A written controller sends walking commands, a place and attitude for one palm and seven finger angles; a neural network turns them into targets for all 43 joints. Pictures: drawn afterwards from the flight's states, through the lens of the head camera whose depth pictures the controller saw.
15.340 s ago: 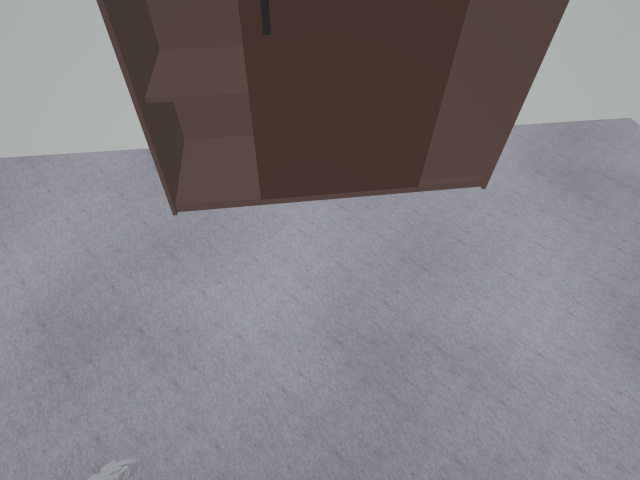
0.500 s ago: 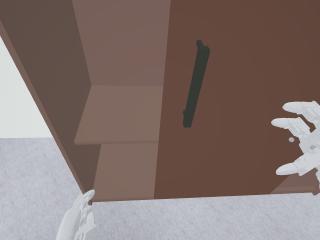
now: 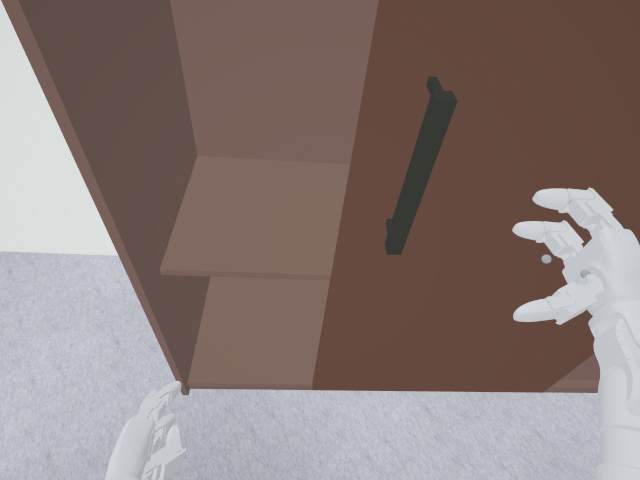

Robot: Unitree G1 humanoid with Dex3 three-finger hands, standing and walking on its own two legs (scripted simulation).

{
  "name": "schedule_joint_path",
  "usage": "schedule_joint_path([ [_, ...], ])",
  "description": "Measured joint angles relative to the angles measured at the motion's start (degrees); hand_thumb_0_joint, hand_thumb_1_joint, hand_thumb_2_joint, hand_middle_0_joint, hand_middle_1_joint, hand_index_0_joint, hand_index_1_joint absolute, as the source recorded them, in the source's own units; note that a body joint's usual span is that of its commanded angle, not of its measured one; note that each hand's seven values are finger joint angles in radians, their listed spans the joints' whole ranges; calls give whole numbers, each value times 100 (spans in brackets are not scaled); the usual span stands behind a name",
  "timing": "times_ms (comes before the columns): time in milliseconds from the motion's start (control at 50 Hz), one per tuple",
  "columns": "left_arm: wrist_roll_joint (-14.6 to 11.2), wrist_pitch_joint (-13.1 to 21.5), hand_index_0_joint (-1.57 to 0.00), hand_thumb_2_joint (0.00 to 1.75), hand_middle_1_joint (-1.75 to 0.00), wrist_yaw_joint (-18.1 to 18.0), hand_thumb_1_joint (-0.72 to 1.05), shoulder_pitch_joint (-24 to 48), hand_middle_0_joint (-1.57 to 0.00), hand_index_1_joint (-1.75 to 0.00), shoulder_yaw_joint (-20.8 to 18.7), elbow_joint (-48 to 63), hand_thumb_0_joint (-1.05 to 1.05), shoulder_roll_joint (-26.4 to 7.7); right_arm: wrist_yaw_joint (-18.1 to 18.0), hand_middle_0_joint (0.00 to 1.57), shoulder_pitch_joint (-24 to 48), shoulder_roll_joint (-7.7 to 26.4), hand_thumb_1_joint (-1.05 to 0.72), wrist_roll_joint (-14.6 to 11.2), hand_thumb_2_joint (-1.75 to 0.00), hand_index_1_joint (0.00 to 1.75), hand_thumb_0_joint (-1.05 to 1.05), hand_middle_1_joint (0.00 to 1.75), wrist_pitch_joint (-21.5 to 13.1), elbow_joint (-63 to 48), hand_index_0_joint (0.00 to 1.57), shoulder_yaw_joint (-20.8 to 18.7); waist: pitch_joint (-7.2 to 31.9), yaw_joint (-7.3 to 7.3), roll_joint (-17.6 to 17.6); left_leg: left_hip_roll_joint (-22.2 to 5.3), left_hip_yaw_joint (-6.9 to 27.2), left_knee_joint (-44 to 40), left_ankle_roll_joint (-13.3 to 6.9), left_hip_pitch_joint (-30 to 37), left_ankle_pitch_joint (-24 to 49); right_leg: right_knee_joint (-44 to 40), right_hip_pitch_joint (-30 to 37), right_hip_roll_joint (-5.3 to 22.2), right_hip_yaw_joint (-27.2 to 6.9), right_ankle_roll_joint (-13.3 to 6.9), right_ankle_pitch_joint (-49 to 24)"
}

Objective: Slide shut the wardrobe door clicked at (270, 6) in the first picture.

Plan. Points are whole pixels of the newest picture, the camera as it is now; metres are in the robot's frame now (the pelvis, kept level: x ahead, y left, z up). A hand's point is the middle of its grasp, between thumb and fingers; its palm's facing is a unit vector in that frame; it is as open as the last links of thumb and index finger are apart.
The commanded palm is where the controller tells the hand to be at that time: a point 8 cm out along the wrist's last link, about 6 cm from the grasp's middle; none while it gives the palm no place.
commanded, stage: move the hooked fingers beside the handle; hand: right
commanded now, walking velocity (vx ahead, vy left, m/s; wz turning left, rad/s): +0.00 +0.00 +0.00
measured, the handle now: (411, 176) +0.49 -0.10 +0.15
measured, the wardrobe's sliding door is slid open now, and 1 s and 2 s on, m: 0.38 0.38 0.38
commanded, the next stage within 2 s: feel for the door with the fingertips in 1.72 s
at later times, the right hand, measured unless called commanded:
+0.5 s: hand (500, 215) +0.39 -0.19 +0.17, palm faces +0.01 +1.00 -0.04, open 14.0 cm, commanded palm +0.37 -0.25 +0.16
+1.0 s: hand (467, 190) +0.45 -0.17 +0.16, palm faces -0.01 +1.00 -0.03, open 14.0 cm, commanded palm +0.42 -0.22 +0.15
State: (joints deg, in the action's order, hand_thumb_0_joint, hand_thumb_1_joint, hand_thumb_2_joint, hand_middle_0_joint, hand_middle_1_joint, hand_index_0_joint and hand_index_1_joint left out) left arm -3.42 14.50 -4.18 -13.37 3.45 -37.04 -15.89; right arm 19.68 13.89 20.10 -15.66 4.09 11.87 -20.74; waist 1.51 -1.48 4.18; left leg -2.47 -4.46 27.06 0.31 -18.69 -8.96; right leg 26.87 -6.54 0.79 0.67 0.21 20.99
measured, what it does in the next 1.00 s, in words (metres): stands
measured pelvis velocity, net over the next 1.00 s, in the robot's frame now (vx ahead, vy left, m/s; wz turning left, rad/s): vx -0.01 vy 0.00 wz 0.03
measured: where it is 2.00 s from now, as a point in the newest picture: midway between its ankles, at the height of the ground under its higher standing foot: outside the picture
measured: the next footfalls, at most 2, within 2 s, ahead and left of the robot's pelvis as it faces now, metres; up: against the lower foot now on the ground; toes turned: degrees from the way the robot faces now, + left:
none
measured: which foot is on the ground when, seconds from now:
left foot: down 0.00-1.00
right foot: down 0.00-1.00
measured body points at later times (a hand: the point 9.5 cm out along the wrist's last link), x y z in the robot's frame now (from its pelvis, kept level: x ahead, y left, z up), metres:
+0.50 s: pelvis -0.02 +0.01 +0.00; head +0.00 +0.03 +0.45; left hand +0.11 +0.26 -0.10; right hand +0.39 -0.25 +0.17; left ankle +0.06 +0.13 -0.74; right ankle -0.08 -0.12 -0.74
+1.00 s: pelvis -0.01 +0.00 +0.00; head +0.03 +0.01 +0.44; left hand +0.07 +0.25 -0.12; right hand +0.44 -0.22 +0.16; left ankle +0.06 +0.13 -0.74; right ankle -0.08 -0.12 -0.74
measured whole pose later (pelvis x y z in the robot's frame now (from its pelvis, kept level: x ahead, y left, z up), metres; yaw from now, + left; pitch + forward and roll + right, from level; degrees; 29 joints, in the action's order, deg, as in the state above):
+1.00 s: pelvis -0.01 +0.00 +0.00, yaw +2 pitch +7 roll +0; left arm -2.6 9.5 -2.9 -18.9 2.3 -39.2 -16.0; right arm 12.2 44.1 21.2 -8.5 -7.1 48.9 -18.2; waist 2.3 3.4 2.3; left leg -2.5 -2.5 28.0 0.5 -27.7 -7.2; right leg 29.8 -15.6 0.4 2.5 -0.3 21.0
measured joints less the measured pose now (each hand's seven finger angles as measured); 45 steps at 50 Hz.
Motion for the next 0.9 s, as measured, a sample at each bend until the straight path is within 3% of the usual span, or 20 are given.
schedule_joint_path([
  [200, -60, -33, -20, 90, -30, -91, 91, 90, -20, -30, 15, -74, 1, -35, -127, 31, 657, 42, 50, 90, -30, 120, -2, 120, -159, 794, 30, 196, -80, -19, -32, -5, -49, 20, -50, -39, 57, 73, -84, 6, -51, 37, -52],
  [320, -63, -68, -20, 90, -30, -134, 91, 87, -20, -30, 40, -96, 1, -34, -229, 31, 1260, 39, 50, 195, -30, 120, -2, 120, -290, 1448, 30, 358, -135, 79, -72, -12, -27, 55, -67, -195, 110, 132, -241, -4, -33, 48, -86],
  [480, -46, -203, -20, 90, -30, -70, 91, -123, -20, -30, 41, -143, 1, -33, -337, 31, 1931, 236, 50, 330, -30, 120, -2, 120, -525, 2404, 31, 147, -47, 286, -133, 32, 67, 89, -86, -435, 146, 162, -434, 20, 66, 61, -85],
  [660, -37, -351, -20, 90, -30, -1, 91, -445, -20, -30, -85, -190, 1, -134, -337, 30, 2150, 223, 50, 365, -30, 120, -2, 120, -744, 2722, 30, 147, -33, 334, -146, 34, 127, 70, -60, -629, 192, 201, -635, 9, 123, 29, -78],
  [900, 26, -457, -20, 90, -30, 82, 91, -454, -20, -30, -87, -225, 1, -43, -696, 31, 2893, 177, 50, 630, -30, 120, -2, 120, -924, 3583, 30, 270, 23, 485, -216, -3, 162, 92, -7, -826, 195, 286, -853, -33, 148, -26, -35],
])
